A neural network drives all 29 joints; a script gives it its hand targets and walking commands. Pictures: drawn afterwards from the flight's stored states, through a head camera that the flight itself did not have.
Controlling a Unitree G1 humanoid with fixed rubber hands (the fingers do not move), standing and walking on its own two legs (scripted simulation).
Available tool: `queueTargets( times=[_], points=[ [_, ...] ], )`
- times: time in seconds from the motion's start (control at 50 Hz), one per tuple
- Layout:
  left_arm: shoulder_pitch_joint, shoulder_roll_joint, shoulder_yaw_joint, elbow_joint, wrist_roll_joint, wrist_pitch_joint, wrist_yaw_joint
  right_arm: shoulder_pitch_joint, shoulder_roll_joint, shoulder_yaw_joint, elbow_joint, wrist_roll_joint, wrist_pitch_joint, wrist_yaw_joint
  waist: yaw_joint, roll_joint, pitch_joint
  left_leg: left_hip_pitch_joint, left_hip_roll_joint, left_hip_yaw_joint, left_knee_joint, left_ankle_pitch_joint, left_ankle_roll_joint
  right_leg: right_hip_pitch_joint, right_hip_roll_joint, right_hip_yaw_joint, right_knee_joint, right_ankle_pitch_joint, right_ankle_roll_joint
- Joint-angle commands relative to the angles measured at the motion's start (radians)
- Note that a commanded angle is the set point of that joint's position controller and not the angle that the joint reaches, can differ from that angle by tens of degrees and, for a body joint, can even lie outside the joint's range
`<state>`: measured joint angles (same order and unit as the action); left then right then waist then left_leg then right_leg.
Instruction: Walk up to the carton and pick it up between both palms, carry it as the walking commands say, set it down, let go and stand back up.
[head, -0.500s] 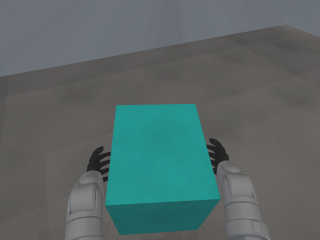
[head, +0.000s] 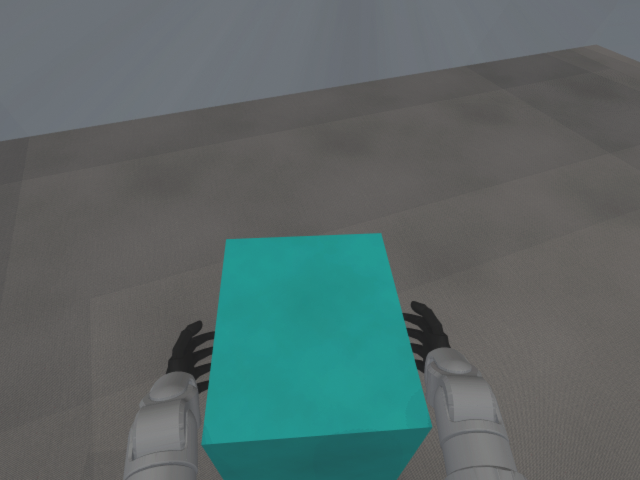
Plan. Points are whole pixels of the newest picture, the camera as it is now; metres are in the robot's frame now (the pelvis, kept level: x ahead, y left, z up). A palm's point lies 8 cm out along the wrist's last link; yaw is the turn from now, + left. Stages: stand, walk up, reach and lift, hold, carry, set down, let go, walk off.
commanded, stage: set down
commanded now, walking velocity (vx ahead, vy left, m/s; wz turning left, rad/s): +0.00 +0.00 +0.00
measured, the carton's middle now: (310, 364) +0.31 +0.04 -0.07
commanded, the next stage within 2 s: none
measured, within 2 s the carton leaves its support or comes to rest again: neither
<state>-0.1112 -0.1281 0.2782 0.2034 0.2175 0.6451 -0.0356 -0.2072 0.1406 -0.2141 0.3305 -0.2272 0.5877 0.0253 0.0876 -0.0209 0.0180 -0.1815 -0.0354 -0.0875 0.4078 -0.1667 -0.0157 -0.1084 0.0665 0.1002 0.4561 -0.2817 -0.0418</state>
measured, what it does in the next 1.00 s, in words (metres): lowers itself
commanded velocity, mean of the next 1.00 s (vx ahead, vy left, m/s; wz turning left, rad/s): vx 0.00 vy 0.00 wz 0.00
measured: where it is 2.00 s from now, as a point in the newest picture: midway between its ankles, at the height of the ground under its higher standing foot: outside the picture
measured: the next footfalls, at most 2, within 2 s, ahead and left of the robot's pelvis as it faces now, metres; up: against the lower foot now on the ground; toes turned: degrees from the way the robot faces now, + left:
none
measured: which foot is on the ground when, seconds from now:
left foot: down 0.00-1.00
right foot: down 0.00-1.00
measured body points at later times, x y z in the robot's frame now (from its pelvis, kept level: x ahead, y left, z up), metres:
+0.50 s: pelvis -0.03 +0.01 -0.03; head +0.06 +0.03 +0.41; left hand +0.28 +0.21 -0.09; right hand +0.31 -0.11 -0.08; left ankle +0.04 +0.13 -0.74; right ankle -0.02 -0.10 -0.74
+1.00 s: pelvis -0.07 +0.02 -0.11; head +0.10 +0.04 +0.30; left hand +0.31 +0.22 -0.18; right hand +0.35 -0.11 -0.17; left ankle +0.04 +0.13 -0.74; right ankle -0.02 -0.10 -0.74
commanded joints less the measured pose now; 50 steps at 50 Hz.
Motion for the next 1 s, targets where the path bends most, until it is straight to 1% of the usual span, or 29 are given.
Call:
queueTargets(
  times=[0.0, 0.02, 0.04, 0.06, 0.08, 0.14, 0.16, 0.2, 0.22, 0.26, 0.34, 0.36, 0.38, 0.4, 0.52, 0.54, 0.56, 0.6, 0.66, 0.68, 0.76, 0.78, 0.8, 0.82, 0.84, 0.9, 0.92, 0.96, 0.98],
  points=[
    [-0.650, -0.792, -0.610, -0.090, -0.199, -0.100, -0.231, -0.418, 0.975, 0.537, -0.013, 0.182, -0.078, 0.184, -0.019, 0.023, -0.354, 0.157, -0.059, 0.039, 0.032, 0.231, 0.025, -0.050, -0.011, 0.041, -0.050, 0.340, 0.030],
    [-0.644, -0.789, -0.614, -0.076, -0.212, -0.113, -0.231, -0.431, 0.968, 0.552, -0.019, 0.197, -0.092, 0.180, -0.003, 0.015, -0.362, 0.142, -0.056, 0.033, 0.045, 0.250, 0.027, -0.049, -0.013, 0.040, -0.033, 0.366, 0.027],
    [-0.628, -0.795, -0.600, -0.036, -0.205, -0.121, -0.226, -0.416, 0.965, 0.534, 0.010, 0.184, -0.100, 0.176, -0.021, -0.003, -0.347, 0.145, -0.050, 0.027, 0.058, 0.275, 0.030, -0.085, -0.006, 0.039, -0.025, 0.375, 0.031],
    [-0.649, -0.771, -0.593, -0.055, -0.199, -0.145, -0.229, -0.450, 0.968, 0.550, 0.003, 0.189, -0.117, 0.176, 0.012, -0.001, -0.377, 0.097, -0.056, 0.036, 0.078, 0.263, 0.028, -0.059, -0.015, 0.049, -0.018, 0.379, 0.031],
    [-0.637, -0.769, -0.567, -0.025, -0.181, -0.156, -0.227, -0.456, 0.971, 0.543, 0.027, 0.184, -0.131, 0.180, 0.017, 0.008, -0.375, 0.084, -0.055, 0.041, 0.081, 0.255, 0.032, -0.073, -0.009, 0.047, -0.002, 0.369, 0.030],
    [-0.657, -0.800, -0.574, 0.023, -0.187, -0.191, -0.224, -0.459, 0.965, 0.518, 0.052, 0.162, -0.170, 0.172, -0.017, -0.010, -0.415, 0.105, -0.057, 0.036, 0.113, 0.274, 0.034, -0.124, 0.005, 0.030, 0.013, 0.346, 0.032],
    [-0.658, -0.797, -0.559, 0.045, -0.172, -0.201, -0.223, -0.499, 0.951, 0.518, 0.062, 0.168, -0.181, 0.173, 0.012, 0.027, -0.413, 0.072, -0.056, 0.035, 0.121, 0.278, 0.031, -0.128, 0.002, 0.032, 0.031, 0.332, 0.026],
    [-0.681, -0.798, -0.546, 0.063, -0.177, -0.224, -0.216, -0.483, 0.946, 0.492, 0.106, 0.146, -0.200, 0.171, -0.016, -0.013, -0.409, 0.063, -0.054, 0.028, 0.146, 0.282, 0.031, -0.191, 0.008, 0.020, 0.045, 0.316, 0.030],
    [-0.692, -0.806, -0.545, 0.075, -0.170, -0.241, -0.213, -0.517, 0.949, 0.496, 0.105, 0.148, -0.219, 0.172, 0.003, 0.021, -0.426, 0.037, -0.057, 0.031, 0.164, 0.275, 0.027, -0.195, 0.008, 0.027, 0.063, 0.301, 0.022],
    [-0.708, -0.799, -0.511, 0.117, -0.158, -0.267, -0.204, -0.538, 0.931, 0.471, 0.153, 0.136, -0.242, 0.169, 0.002, 0.002, -0.435, -0.004, -0.059, 0.028, 0.183, 0.252, 0.031, -0.246, 0.013, 0.017, 0.088, 0.267, 0.022],
    [-0.768, -0.822, -0.521, 0.142, -0.157, -0.305, -0.188, -0.578, 0.903, 0.444, 0.195, 0.121, -0.283, 0.165, -0.024, 0.032, -0.489, -0.024, -0.057, 0.011, 0.237, 0.277, 0.023, -0.359, 0.021, 0.016, 0.145, 0.239, 0.016],
    [-0.756, -0.824, -0.514, 0.166, -0.156, -0.316, -0.182, -0.603, 0.890, 0.441, 0.207, 0.134, -0.297, 0.169, -0.009, 0.049, -0.505, -0.033, -0.055, 0.018, 0.250, 0.287, 0.017, -0.392, 0.027, 0.007, 0.169, 0.224, 0.014],
    [-0.808, -0.827, -0.517, 0.152, -0.159, -0.334, -0.178, -0.619, 0.885, 0.435, 0.221, 0.118, -0.312, 0.167, -0.012, 0.056, -0.539, -0.052, -0.063, 0.016, 0.271, 0.288, 0.013, -0.399, 0.025, 0.018, 0.183, 0.225, 0.007],
    [-0.800, -0.830, -0.520, 0.168, -0.154, -0.343, -0.178, -0.600, 0.889, 0.416, 0.240, 0.101, -0.320, 0.163, -0.038, 0.024, -0.552, -0.058, -0.057, 0.018, 0.279, 0.282, 0.014, -0.429, 0.035, 0.007, 0.192, 0.212, 0.011],
    [-0.921, -0.839, -0.497, 0.210, -0.150, -0.389, -0.158, -0.741, 0.870, 0.397, 0.282, 0.111, -0.373, 0.169, -0.006, 0.038, -0.685, -0.131, -0.057, 0.009, 0.345, 0.199, 0.003, -0.563, 0.049, -0.019, 0.293, 0.113, 0.012],
    [-0.935, -0.849, -0.504, 0.217, -0.155, -0.398, -0.156, -0.758, 0.869, 0.391, 0.285, 0.102, -0.378, 0.167, -0.028, 0.018, -0.696, -0.131, -0.055, 0.010, 0.363, 0.189, 0.004, -0.594, 0.054, -0.019, 0.298, 0.106, 0.012],
    [-0.949, -0.841, -0.517, 0.204, -0.157, -0.405, -0.154, -0.777, 0.883, 0.410, 0.275, 0.125, -0.384, 0.171, -0.007, 0.037, -0.740, -0.127, -0.057, 0.011, 0.371, 0.191, 0.004, -0.608, 0.056, -0.023, 0.310, 0.094, 0.012],
    [-0.992, -0.845, -0.508, 0.197, -0.149, -0.416, -0.153, -0.786, 0.927, 0.405, 0.293, 0.117, -0.388, 0.168, -0.011, 0.004, -0.797, -0.158, -0.058, 0.016, 0.402, 0.178, 0.013, -0.638, 0.057, -0.021, 0.328, 0.085, 0.017],
    [-1.032, -0.848, -0.487, 0.236, -0.150, -0.406, -0.152, -0.891, 0.898, 0.405, 0.298, 0.130, -0.386, 0.169, 0.024, 0.034, -0.808, -0.242, -0.056, 0.034, 0.444, 0.099, 0.008, -0.694, 0.055, -0.017, 0.376, 0.011, 0.016],
    [-1.077, -0.857, -0.511, 0.205, -0.155, -0.404, -0.154, -0.882, 0.906, 0.402, 0.298, 0.125, -0.383, 0.173, -0.002, 0.033, -0.826, -0.260, -0.060, 0.031, 0.447, 0.066, 0.009, -0.717, 0.061, -0.021, 0.386, -0.004, 0.017],
    [-1.131, -0.872, -0.504, 0.239, -0.166, -0.389, -0.159, -0.938, 0.888, 0.375, 0.330, 0.125, -0.370, 0.178, -0.007, 0.038, -0.845, -0.322, -0.061, 0.034, 0.503, 0.000, -0.003, -0.824, 0.072, -0.034, 0.450, -0.068, 0.015],
    [-1.152, -0.887, -0.533, 0.213, -0.187, -0.387, -0.165, -0.929, 0.929, 0.396, 0.311, 0.132, -0.367, 0.177, -0.036, 0.016, -0.901, -0.291, -0.057, 0.031, 0.514, 0.015, 0.000, -0.816, 0.077, -0.045, 0.454, -0.049, 0.020],
    [-1.162, -0.870, -0.514, 0.217, -0.163, -0.381, -0.166, -0.947, 0.900, 0.369, 0.333, 0.125, -0.366, 0.186, -0.014, 0.058, -0.913, -0.314, -0.052, 0.023, 0.522, -0.008, -0.007, -0.886, 0.079, -0.041, 0.486, -0.065, 0.018],
    [-1.199, -0.891, -0.532, 0.228, -0.181, -0.377, -0.170, -0.959, 0.909, 0.362, 0.337, 0.123, -0.361, 0.187, -0.035, 0.038, -0.917, -0.326, -0.057, 0.023, 0.536, -0.022, -0.012, -0.881, 0.079, -0.047, 0.487, -0.080, 0.017],
    [-1.219, -0.864, -0.512, 0.223, -0.181, -0.378, -0.171, -1.007, 0.918, 0.376, 0.340, 0.145, -0.356, 0.189, -0.008, 0.048, -0.931, -0.351, -0.055, 0.030, 0.559, -0.052, -0.006, -0.909, 0.078, -0.042, 0.508, -0.106, 0.020],
    [-1.199, -0.872, -0.486, 0.269, -0.172, -0.364, -0.170, -1.039, 0.925, 0.387, 0.321, 0.156, -0.350, 0.186, 0.013, 0.019, -0.939, -0.429, -0.061, 0.046, 0.612, -0.046, -0.004, -0.932, 0.080, -0.044, 0.542, -0.111, 0.022],
    [-1.198, -0.889, -0.519, 0.239, -0.186, -0.367, -0.172, -1.021, 0.946, 0.398, 0.305, 0.161, -0.348, 0.183, -0.008, 0.011, -0.995, -0.414, -0.073, 0.051, 0.613, 0.000, -0.004, -0.905, 0.089, -0.054, 0.551, -0.063, 0.031],
    [-1.192, -0.867, -0.502, 0.251, -0.178, -0.364, -0.172, -1.013, 0.923, 0.401, 0.332, 0.163, -0.346, 0.186, 0.016, 0.008, -0.989, -0.453, -0.069, 0.055, 0.635, -0.005, -0.011, -0.973, 0.094, -0.062, 0.578, -0.076, 0.037],
    [-1.219, -0.859, -0.508, 0.250, -0.176, -0.370, -0.174, -1.007, 0.944, 0.381, 0.351, 0.158, -0.345, 0.182, -0.004, 0.014, -1.007, -0.482, -0.072, 0.057, 0.654, 0.000, -0.010, -0.969, 0.094, -0.059, 0.595, -0.061, 0.035]
  ],
)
